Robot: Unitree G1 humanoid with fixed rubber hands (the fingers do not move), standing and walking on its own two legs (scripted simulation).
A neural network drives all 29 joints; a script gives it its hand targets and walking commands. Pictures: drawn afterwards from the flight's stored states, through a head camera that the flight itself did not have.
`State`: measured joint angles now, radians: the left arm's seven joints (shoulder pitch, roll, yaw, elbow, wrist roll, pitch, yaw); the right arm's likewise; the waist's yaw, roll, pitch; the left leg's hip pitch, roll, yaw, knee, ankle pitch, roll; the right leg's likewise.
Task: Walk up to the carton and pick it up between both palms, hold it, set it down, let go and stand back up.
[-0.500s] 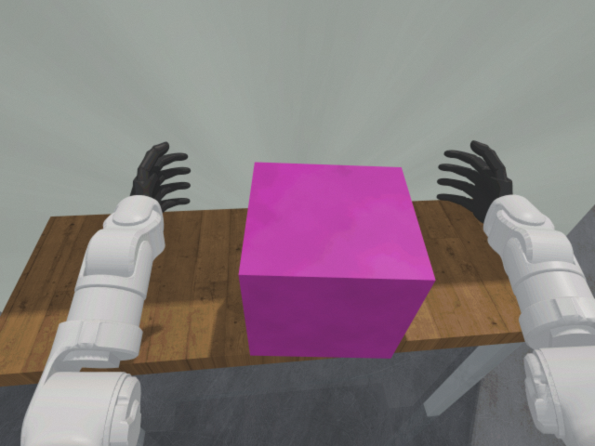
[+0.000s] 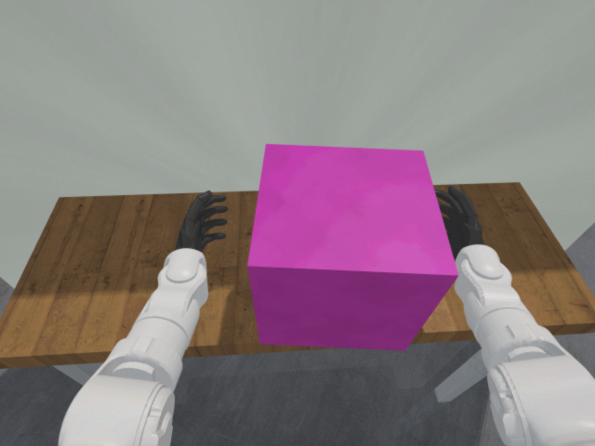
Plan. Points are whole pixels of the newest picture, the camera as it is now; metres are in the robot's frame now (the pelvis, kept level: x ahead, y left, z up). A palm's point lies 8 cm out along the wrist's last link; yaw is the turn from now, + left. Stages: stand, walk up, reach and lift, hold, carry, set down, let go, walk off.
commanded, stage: reach and lift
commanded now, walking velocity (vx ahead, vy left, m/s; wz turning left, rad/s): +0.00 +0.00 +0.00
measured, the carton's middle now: (338, 251) +0.42 -0.06 +0.01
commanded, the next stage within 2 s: none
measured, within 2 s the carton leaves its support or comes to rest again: neither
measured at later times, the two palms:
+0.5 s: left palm (214, 250) +0.40 +0.13 +0.04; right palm (452, 244) +0.41 -0.22 +0.05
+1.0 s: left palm (227, 247) +0.40 +0.11 +0.04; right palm (449, 245) +0.41 -0.22 +0.05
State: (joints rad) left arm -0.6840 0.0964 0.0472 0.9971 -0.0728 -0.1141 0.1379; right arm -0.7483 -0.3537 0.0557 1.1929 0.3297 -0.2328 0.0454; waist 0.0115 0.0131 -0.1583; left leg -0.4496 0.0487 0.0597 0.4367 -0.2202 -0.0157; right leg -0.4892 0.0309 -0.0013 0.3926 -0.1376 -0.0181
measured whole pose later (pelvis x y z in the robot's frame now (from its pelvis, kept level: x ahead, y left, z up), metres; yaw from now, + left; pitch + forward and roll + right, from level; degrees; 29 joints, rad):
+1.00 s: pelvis -0.01 -0.02 -0.01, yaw +1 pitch +17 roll +1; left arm -0.81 0.03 0.22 1.26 -0.02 -0.36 0.14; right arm -0.83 -0.20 -0.03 1.20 0.20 -0.23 -0.12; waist -0.04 0.02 -0.20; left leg -0.57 0.05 0.04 0.49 -0.21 -0.03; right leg -0.64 0.03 -0.02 0.50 -0.17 -0.04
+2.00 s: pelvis +0.02 -0.01 +0.01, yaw +0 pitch +8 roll +0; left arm -0.57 -0.11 0.37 0.84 0.30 -0.23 0.09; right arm -0.63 -0.08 -0.39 1.00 -0.20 -0.30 0.00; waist -0.04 -0.01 -0.04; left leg -0.24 0.05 0.06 0.28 -0.18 -0.02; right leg -0.29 0.04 0.00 0.27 -0.11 -0.03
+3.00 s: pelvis +0.01 -0.01 +0.01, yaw +4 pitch +5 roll -1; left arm -0.52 -0.03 0.21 0.69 0.16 -0.05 0.11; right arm -0.59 -0.11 -0.10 0.89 0.05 -0.20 -0.12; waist -0.08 -0.01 -0.09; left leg -0.22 0.05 -0.01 0.30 -0.17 -0.03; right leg -0.22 0.03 -0.07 0.22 -0.10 -0.03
